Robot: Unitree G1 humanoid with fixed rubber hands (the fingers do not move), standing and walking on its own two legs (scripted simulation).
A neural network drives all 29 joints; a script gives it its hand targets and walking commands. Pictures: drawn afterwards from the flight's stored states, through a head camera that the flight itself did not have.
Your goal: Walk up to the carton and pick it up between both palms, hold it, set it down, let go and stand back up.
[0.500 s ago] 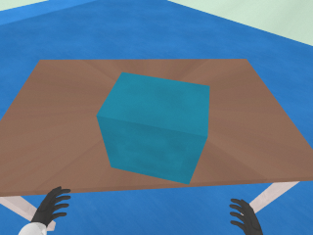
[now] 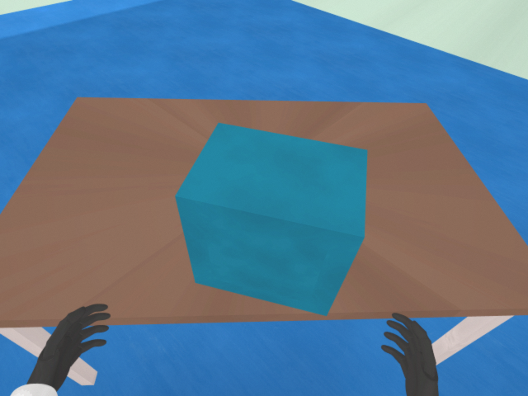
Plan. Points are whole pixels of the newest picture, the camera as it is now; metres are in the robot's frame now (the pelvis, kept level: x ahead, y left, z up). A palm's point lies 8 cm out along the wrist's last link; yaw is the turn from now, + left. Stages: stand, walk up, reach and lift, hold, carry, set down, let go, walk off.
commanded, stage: reach and lift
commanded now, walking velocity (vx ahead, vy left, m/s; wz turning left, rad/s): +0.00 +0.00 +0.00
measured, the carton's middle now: (274, 222) +0.43 +0.00 -0.01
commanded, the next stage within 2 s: none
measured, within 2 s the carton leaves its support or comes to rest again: neither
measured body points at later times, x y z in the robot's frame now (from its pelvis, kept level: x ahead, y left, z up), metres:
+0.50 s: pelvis +0.01 +0.00 +0.00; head +0.02 +0.00 +0.45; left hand +0.25 +0.29 +0.03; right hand +0.24 -0.22 +0.01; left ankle +0.02 +0.12 -0.74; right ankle -0.01 -0.14 -0.74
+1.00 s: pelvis +0.00 +0.00 +0.00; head +0.01 +0.00 +0.45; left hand +0.32 +0.27 +0.09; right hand +0.30 -0.21 +0.06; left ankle +0.02 +0.12 -0.74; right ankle -0.01 -0.14 -0.74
